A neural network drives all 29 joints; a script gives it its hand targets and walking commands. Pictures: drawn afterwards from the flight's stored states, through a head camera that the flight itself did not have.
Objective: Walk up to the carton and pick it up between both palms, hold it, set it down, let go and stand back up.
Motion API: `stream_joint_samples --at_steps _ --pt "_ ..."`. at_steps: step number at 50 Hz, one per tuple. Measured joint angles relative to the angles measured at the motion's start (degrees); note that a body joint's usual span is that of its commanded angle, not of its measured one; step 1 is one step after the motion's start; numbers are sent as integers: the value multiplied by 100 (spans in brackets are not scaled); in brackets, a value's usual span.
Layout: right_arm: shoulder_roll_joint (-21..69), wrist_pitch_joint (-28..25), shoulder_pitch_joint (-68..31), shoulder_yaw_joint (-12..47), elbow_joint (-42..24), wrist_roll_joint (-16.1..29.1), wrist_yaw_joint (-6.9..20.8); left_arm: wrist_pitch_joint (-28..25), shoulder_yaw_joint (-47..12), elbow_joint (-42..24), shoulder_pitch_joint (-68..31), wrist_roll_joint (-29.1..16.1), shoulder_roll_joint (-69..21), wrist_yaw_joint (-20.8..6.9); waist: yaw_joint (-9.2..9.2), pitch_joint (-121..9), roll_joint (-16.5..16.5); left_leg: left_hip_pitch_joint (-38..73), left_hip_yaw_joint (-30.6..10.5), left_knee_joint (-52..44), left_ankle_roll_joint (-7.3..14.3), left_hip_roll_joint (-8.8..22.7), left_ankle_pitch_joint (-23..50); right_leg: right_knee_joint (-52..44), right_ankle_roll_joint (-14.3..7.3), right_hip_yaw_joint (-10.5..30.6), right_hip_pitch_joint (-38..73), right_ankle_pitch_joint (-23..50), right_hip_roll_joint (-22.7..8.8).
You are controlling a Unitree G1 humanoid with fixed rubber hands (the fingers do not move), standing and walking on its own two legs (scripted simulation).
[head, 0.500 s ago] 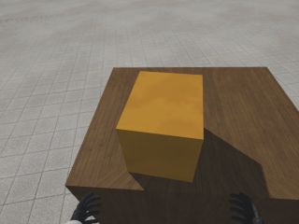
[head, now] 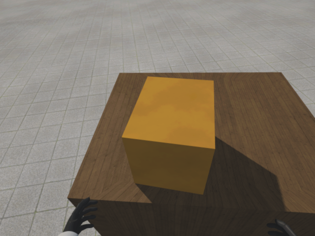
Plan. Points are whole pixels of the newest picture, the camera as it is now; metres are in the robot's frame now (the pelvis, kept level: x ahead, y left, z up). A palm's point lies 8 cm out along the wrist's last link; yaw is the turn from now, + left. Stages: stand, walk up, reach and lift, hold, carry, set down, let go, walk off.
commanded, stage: stand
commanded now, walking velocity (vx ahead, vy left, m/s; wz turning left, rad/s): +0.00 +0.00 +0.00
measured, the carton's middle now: (173, 132) +0.46 -0.04 -0.01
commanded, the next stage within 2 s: none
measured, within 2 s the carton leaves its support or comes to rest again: neither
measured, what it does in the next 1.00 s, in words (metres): stands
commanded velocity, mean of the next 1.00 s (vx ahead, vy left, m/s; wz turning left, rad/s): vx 0.00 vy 0.00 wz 0.00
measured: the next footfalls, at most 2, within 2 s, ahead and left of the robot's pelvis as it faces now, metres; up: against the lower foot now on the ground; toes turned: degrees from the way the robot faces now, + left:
none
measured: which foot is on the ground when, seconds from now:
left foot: down 0.00-1.00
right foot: down 0.00-1.00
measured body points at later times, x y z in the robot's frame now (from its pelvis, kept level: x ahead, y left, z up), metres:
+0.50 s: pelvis +0.03 +0.00 +0.00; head +0.03 -0.01 +0.45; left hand +0.22 +0.25 -0.07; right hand +0.15 -0.29 -0.10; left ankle +0.02 +0.15 -0.73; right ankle +0.00 -0.13 -0.73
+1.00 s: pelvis +0.01 +0.00 +0.00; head +0.01 -0.01 +0.45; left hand +0.20 +0.25 -0.07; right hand +0.13 -0.29 -0.09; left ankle +0.02 +0.15 -0.73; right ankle +0.00 -0.13 -0.73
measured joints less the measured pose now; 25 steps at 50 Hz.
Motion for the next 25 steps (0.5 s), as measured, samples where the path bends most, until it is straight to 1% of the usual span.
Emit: stream_joint_samples --at_steps 25 --pt "89 21 78 1 -1 0 0 -49 10 159 0 0 40 0 0 0 0 -1 3 35 0 2 -235 37 -15 0 0 -239 0"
